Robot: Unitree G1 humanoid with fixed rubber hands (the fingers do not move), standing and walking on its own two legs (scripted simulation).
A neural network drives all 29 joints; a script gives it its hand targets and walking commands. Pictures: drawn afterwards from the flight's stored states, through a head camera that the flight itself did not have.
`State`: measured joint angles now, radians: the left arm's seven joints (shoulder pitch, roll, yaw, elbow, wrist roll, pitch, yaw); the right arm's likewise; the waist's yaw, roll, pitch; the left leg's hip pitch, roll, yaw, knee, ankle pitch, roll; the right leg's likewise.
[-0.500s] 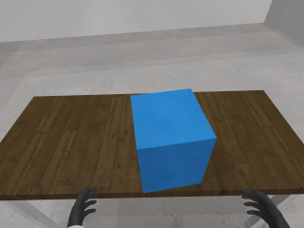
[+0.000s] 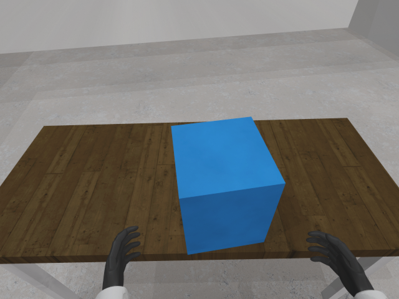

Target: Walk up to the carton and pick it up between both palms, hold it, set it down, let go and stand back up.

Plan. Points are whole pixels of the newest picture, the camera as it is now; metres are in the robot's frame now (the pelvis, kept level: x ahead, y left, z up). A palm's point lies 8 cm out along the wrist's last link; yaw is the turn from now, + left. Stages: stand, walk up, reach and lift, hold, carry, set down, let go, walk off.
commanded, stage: reach and lift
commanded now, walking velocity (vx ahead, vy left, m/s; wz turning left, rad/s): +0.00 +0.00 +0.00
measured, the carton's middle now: (219, 186) +0.40 -0.02 -0.01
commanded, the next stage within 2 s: none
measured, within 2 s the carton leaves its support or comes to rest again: neither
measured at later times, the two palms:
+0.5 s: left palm (121, 236) +0.24 +0.17 +0.05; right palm (340, 232) +0.25 -0.24 +0.04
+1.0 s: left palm (110, 182) +0.29 +0.18 +0.14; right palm (326, 174) +0.33 -0.22 +0.12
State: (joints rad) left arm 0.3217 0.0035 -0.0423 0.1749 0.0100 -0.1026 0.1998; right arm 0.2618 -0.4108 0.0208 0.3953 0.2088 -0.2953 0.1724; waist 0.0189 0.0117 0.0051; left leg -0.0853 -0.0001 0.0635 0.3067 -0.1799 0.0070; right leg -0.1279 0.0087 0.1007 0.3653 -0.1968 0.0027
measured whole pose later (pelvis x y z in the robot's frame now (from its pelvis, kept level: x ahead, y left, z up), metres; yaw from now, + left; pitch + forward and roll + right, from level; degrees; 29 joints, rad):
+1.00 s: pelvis -0.01 -0.01 +0.00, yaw +0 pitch -2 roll +1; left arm -0.25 0.04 0.07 -0.14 0.00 0.65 0.22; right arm -0.32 -0.41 0.01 0.28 0.27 0.26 0.06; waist 0.05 0.01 0.01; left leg -0.08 0.00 0.06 0.27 -0.14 0.00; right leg -0.14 0.01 0.10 0.36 -0.18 0.00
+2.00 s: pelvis +0.00 +0.00 +0.00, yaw +0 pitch +1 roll +1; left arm -0.65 0.10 0.14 0.30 -0.02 0.59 0.18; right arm -0.86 -0.46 0.10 0.82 0.35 0.27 0.08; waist 0.09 0.01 0.01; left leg -0.16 0.01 0.06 0.30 -0.16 0.00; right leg -0.20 0.01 0.10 0.36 -0.17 0.00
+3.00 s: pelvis +0.00 +0.00 +0.00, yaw +0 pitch +10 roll +0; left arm -0.54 -0.13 0.14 0.68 0.00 -0.04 0.21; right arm -0.79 -0.29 0.06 1.12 0.32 -0.16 0.05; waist 0.11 0.01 -0.10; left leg -0.35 0.02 0.06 0.36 -0.18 0.00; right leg -0.37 0.03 0.10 0.36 -0.16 0.01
